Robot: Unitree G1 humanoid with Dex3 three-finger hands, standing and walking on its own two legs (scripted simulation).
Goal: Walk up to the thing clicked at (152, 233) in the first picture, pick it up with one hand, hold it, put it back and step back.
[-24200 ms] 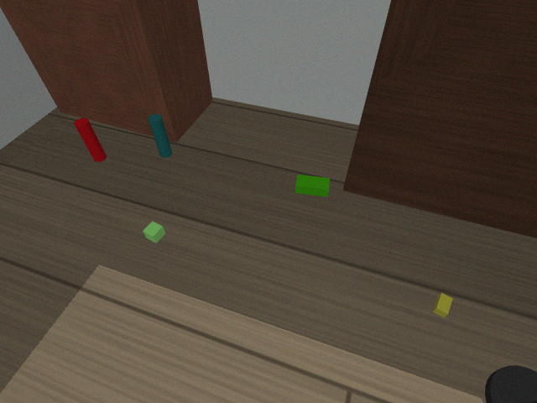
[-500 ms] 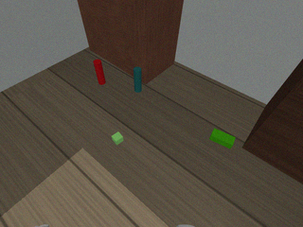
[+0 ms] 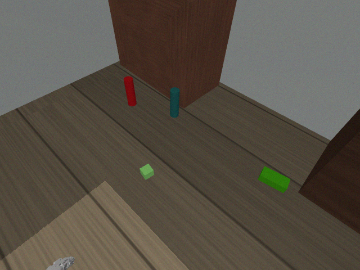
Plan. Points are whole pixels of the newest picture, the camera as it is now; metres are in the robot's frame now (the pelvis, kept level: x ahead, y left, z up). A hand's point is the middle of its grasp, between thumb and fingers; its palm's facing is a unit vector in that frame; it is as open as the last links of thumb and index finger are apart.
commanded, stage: walk up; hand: left
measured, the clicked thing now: (146, 171) +0.77 +0.21 -0.74
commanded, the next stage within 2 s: stand in 0.32 s
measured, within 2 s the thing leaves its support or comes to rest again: neither
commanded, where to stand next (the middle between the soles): +0.38 +0.00 m, yaw -4 degrees
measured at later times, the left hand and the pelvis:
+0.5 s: hand out of the picture +0.06 +0.26 -0.15, palm faces +0.01 -0.94 -0.34, open 7.4 cm; pelvis +0.00 +0.00 +0.01, yaw +0 degrees
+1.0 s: hand out of the picture +0.05 +0.25 -0.15, palm faces -0.04 -0.94 -0.34, open 7.4 cm; pelvis -0.02 +0.00 +0.01, yaw +0 degrees
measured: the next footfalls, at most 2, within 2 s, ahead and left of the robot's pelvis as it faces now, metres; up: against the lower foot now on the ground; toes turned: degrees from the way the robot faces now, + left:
left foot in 1.58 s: +0.13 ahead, +0.15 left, +0.00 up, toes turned +4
